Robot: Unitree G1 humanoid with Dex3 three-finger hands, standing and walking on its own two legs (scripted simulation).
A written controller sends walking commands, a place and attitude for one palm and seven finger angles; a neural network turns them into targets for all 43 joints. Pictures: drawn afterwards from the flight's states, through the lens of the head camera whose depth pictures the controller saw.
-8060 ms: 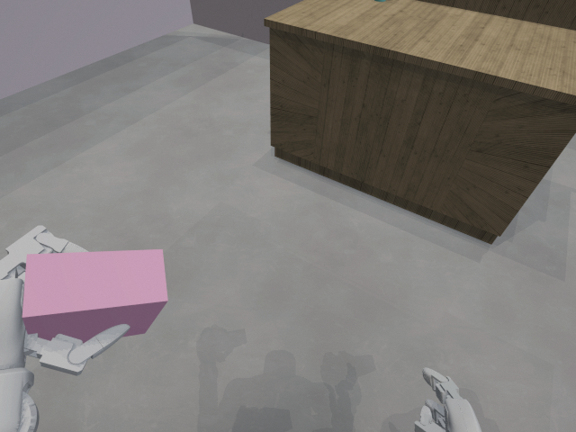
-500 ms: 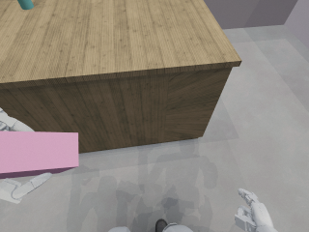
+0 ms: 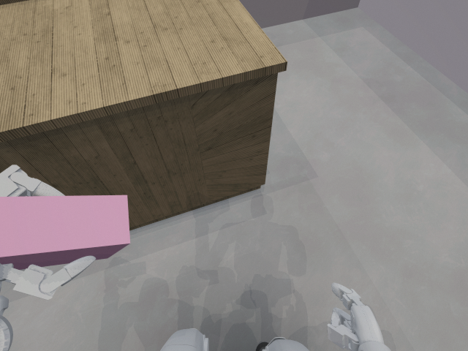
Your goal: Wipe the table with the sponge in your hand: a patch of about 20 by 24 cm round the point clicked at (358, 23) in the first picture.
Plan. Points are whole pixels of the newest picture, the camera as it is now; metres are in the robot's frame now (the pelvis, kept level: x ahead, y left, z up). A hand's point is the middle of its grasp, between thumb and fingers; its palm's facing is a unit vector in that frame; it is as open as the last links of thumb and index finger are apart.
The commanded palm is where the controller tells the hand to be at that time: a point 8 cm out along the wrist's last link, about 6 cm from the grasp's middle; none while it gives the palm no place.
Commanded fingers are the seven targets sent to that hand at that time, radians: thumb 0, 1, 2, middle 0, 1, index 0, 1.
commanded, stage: take the last steps up to it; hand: left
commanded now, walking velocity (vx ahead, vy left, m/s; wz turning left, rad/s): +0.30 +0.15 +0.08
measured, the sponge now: (83, 233) +0.24 +0.20 +0.15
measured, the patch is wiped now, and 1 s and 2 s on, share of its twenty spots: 0.00 0.00 0.00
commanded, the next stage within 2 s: come to a stop and stand still in 1.62 s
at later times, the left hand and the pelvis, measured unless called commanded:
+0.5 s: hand (38, 241) +0.22 +0.23 +0.17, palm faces +0.41 -0.79 -0.45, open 10.0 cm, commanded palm +0.16 +0.27 +0.19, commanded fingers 0.00 0.10 1.30 -1.20 -1.60 -1.20 -1.60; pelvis +0.01 -0.01 +0.00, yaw +2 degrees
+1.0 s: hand (12, 173) +0.30 +0.29 +0.18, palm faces +0.40 -0.79 -0.46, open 10.0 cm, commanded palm +0.24 +0.33 +0.19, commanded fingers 0.00 0.10 1.30 -1.20 -1.60 -1.20 -1.60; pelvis +0.09 +0.05 +0.00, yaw +2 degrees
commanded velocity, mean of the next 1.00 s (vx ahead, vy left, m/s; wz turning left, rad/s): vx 0.30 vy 0.15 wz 0.06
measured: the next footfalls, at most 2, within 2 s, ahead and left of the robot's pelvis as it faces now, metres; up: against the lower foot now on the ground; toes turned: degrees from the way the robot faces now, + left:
left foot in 0.18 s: +0.02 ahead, +0.12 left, +0.00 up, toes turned +4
right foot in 0.44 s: +0.07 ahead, -0.11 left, +0.00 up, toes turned -7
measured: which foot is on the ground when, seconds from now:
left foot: up 0.00-0.16, down 0.18-0.44, up 0.46-0.78, down 0.80-1.00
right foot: down 0.00-0.20, up 0.22-0.42, down 0.44-0.80, up 0.82-1.00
